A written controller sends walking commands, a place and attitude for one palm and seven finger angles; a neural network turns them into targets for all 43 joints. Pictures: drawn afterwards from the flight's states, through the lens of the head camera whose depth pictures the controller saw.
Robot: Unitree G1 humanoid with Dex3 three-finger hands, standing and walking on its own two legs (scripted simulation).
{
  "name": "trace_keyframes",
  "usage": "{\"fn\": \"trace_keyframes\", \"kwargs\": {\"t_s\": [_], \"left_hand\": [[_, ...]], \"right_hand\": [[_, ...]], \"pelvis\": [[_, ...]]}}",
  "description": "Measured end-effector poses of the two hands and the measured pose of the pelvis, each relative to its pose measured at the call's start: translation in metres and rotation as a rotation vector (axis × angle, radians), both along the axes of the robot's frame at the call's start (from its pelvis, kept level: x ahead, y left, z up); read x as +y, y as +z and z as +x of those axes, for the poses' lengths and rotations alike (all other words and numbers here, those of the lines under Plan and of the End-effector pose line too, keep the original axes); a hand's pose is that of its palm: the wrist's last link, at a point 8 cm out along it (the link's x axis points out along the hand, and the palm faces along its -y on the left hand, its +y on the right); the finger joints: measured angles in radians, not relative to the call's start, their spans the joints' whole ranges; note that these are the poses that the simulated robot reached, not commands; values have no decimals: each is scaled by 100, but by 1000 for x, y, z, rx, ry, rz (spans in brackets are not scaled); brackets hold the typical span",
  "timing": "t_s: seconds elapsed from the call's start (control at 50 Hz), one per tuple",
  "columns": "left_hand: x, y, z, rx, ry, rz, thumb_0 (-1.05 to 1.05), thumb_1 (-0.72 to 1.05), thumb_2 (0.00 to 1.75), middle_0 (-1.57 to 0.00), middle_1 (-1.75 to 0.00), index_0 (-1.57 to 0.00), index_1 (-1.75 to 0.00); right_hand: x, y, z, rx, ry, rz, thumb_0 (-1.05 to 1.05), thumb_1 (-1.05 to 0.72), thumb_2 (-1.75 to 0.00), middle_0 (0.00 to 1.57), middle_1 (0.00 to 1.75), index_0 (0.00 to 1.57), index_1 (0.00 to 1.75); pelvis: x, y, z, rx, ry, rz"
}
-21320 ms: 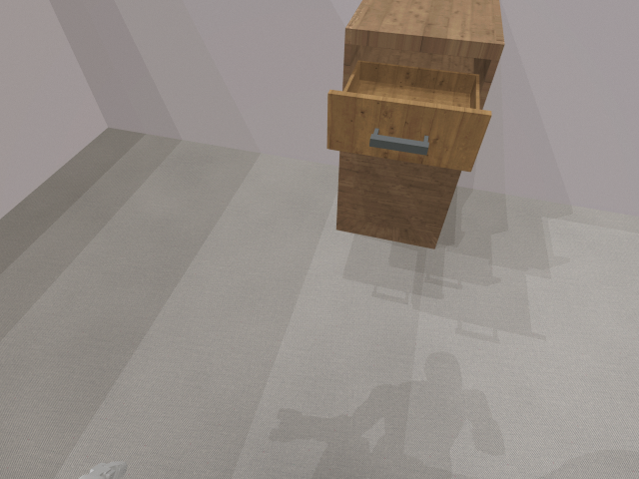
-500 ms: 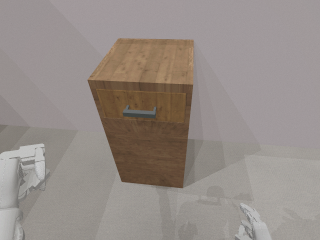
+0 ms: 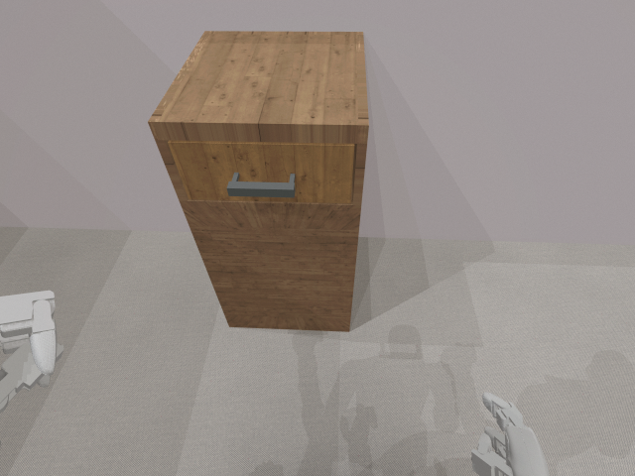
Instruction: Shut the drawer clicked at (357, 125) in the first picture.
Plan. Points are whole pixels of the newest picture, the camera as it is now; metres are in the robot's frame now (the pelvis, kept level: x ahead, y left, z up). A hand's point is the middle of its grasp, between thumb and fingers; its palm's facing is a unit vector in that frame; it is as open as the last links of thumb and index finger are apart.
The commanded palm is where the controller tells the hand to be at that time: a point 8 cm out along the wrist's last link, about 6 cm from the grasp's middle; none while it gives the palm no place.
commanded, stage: step back with the hand held close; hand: left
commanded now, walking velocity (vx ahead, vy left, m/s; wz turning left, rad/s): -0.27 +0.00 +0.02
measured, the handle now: (262, 183) +0.67 +0.17 -0.06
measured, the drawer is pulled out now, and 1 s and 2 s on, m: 0.00 0.00 0.00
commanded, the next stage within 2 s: stop stepping back and stand still in 0.92 s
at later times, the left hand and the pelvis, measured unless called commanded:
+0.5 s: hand (37, 408) +0.14 +0.23 +0.17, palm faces +0.39 -0.76 -0.51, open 3.3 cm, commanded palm +0.07 +0.27 +0.18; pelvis -0.05 -0.01 -0.01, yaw +1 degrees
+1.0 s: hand out of the picture +0.06 +0.23 +0.17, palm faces +0.33 -0.82 -0.48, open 3.3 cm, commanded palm -0.01 +0.28 +0.18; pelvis -0.13 +0.00 -0.01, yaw +3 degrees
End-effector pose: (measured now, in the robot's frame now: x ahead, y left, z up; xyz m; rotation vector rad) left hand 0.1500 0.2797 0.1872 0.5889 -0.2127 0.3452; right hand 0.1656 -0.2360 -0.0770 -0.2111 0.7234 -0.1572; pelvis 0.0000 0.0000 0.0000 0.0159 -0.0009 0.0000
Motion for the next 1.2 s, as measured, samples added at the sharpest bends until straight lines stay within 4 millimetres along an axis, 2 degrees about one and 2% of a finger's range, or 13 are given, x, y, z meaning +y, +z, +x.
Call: {"fn": "trace_keyframes", "kwargs": {"t_s": [0.14,0.36,0.44,0.56,0.68,0.78,0.88,0.98,1.04,1.1,1.2], "left_hand": [[-7,-2,-18,-46,-2,-5,1,89,90,-141,-160,-141,-159],[-3,0,-34,-78,-30,39,1,89,90,-141,-160,-141,-159],[-6,2,-42,-88,-19,73,1,89,90,-141,-160,-141,-159],[-15,0,-57,-94,-60,27,1,89,90,-141,-160,-141,-159],[-1,0,-77,-111,-61,49,1,89,90,-141,-160,-141,-159],[9,6,-99,-125,-1,74,1,89,90,-141,-160,-141,-159],[-3,-3,-112,-114,-18,5,1,89,90,-141,-160,-141,-159],[-12,2,-127,-100,-114,4,1,89,90,-141,-160,-141,-159],[-1,8,-139,-121,-126,26,1,89,90,-141,-160,-141,-159],[19,7,-151,-145,-100,24,1,89,90,-141,-160,-141,-159],[44,0,-167,-115,-22,-32,1,89,90,-141,-160,-141,-159]], "right_hand": [[0,0,-13,-32,24,1,2,-91,-90,21,30,21,30],[-11,0,-54,12,-21,-46,2,-91,-90,21,30,21,30],[-15,-6,-58,13,-4,-39,2,-91,-90,21,30,21,30],[-18,-8,-64,31,5,-41,2,-91,-90,21,30,21,30],[-11,-1,-78,14,-13,-67,2,-91,-90,21,30,20,30],[1,3,-86,-8,29,-46,2,-91,-90,20,30,20,30],[5,-2,-90,4,93,-38,2,-91,-90,21,30,21,30],[5,6,-106,-24,55,-29,2,-91,-90,21,30,21,30],[5,10,-119,-32,25,-47,2,-91,-90,21,30,21,30],[8,12,-134,-30,0,-75,2,-91,-90,21,30,21,30],[25,21,-161,-39,3,-88,2,-91,-90,20,30,20,30]], "pelvis": [[-5,-5,-19,4,2,-12],[-5,-6,-36,12,35,-15],[-10,-11,-43,11,27,-12],[-10,-11,-61,23,33,-23],[-1,-12,-78,18,44,-43],[-8,-9,-84,53,80,-64],[-11,-8,-108,61,53,-58],[-7,-6,-124,31,56,-68],[2,-6,-131,16,60,-75],[14,-8,-137,-4,57,-85],[26,0,-156,-15,48,-92]]}}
